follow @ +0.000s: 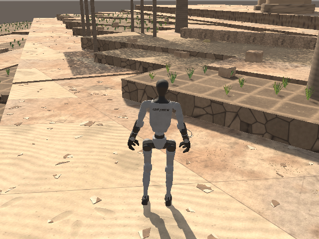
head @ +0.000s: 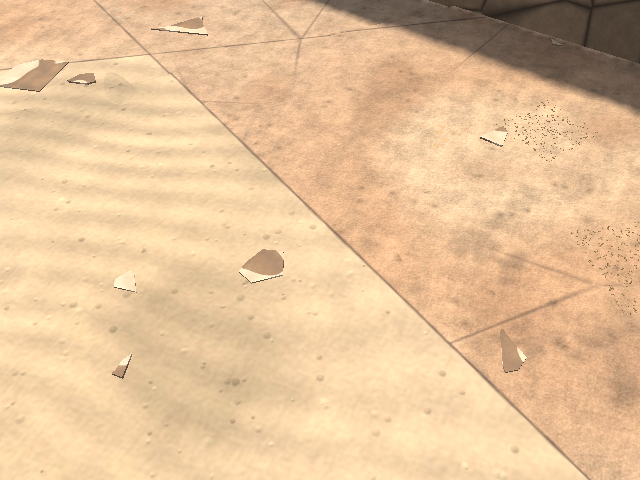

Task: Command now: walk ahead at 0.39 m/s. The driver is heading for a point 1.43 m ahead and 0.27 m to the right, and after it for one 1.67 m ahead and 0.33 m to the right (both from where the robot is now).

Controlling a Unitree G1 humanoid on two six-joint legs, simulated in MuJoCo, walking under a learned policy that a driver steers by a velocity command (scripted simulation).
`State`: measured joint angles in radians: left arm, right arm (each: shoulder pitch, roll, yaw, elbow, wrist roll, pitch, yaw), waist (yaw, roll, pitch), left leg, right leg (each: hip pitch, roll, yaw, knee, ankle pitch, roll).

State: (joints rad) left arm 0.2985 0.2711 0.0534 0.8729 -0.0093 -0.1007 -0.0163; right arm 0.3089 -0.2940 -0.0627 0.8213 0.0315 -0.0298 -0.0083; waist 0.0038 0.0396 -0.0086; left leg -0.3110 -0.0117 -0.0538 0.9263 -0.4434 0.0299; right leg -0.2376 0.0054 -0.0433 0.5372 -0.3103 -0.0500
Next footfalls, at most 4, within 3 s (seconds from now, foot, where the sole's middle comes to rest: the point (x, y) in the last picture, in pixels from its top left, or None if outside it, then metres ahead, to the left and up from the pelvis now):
0.42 left None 0.40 0.11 -0.77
0.96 right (424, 408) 0.68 -0.15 -0.77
1.40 left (373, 295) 1.00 -0.05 -0.77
1.72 right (458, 351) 0.83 -0.24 -0.77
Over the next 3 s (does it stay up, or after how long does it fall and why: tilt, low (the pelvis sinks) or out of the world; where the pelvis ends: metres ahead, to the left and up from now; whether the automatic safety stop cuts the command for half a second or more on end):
stays up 1.22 -0.33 0.01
